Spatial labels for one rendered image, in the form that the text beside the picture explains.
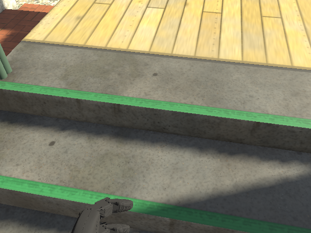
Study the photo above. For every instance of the robot left hand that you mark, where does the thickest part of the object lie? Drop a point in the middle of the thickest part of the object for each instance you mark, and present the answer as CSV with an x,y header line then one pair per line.
x,y
89,219

